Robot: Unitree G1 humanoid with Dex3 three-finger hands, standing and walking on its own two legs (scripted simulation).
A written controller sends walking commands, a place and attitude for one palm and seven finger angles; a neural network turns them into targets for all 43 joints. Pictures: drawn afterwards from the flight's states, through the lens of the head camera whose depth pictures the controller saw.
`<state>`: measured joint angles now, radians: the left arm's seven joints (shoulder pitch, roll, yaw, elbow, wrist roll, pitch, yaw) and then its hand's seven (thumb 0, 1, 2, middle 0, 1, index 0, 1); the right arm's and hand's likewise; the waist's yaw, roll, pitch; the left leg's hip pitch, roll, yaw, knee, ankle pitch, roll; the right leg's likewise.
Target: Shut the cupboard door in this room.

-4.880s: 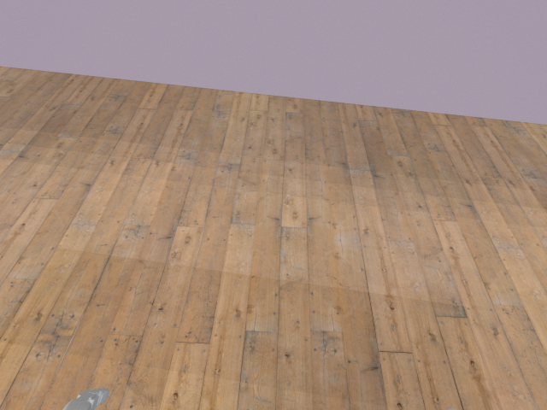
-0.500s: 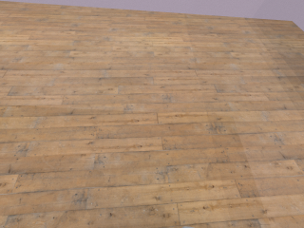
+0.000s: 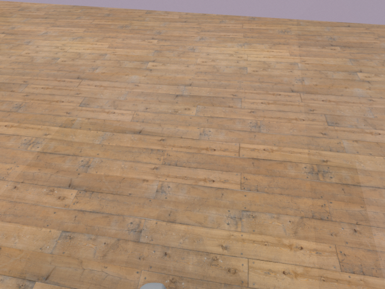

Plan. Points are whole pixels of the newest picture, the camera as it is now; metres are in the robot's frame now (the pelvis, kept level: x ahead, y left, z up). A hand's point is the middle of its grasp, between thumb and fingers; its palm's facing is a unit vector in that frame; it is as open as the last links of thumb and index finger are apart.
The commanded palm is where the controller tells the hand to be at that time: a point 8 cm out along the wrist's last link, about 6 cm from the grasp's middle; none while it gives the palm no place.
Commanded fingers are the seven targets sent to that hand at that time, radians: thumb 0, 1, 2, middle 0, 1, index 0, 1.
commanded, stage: turn or walk to find it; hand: left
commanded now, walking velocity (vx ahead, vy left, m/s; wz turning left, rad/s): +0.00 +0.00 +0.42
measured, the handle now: out of the picture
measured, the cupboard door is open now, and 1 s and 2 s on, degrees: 77 77 77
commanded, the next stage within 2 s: none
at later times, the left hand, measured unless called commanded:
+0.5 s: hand out of the picture +0.00 +0.27 -0.17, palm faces +0.24 -0.94 -0.26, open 7.4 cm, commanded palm none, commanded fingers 0.00 0.90 0.90 -0.20 -0.30 -0.20 -0.30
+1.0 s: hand out of the picture -0.09 +0.19 -0.16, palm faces +0.44 -0.86 -0.27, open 7.4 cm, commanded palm none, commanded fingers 0.00 0.90 0.90 -0.20 -0.30 -0.20 -0.30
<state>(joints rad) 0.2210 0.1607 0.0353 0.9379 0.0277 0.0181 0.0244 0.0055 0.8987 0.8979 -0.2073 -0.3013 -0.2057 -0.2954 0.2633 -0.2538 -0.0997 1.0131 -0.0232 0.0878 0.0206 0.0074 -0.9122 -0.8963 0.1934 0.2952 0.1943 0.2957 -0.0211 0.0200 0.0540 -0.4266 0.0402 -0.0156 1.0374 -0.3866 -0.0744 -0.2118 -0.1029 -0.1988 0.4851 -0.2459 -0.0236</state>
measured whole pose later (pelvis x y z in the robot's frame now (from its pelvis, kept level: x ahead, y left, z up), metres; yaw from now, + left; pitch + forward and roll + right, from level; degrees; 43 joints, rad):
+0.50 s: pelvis -0.03 +0.04 +0.00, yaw +11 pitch -1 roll +0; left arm 0.19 0.24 0.07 0.96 0.02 0.07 0.02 0.01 0.90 0.90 -0.20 -0.30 -0.20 -0.29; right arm 0.20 -0.17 -0.04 0.96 -0.02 0.02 0.00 0.00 -0.91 -0.90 0.20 0.30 0.20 0.30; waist -0.01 -0.02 0.04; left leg -0.22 -0.04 -0.03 0.44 -0.21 0.04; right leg -0.41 -0.08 -0.03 0.94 -0.42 0.09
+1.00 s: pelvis -0.05 -0.01 +0.00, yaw +26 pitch -1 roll +2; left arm 0.24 0.16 0.04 0.95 0.03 0.01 0.02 0.00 0.91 0.90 -0.21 -0.30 -0.21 -0.30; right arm 0.23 -0.25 -0.09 1.02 -0.02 0.09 0.02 0.01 -0.91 -0.90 0.19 0.30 0.19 0.30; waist -0.01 0.02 0.07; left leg -0.40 0.04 -0.01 0.98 -0.42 -0.08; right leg -0.21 -0.10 -0.22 0.49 -0.27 -0.04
